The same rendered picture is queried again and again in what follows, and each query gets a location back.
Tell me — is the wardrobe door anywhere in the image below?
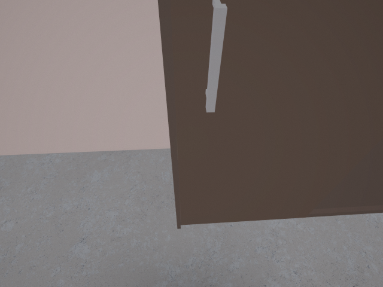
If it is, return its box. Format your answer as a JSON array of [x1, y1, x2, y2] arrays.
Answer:
[[171, 0, 383, 225], [315, 138, 383, 209]]

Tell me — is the handle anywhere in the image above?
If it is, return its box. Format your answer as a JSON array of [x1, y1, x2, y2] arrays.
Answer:
[[205, 0, 227, 112]]

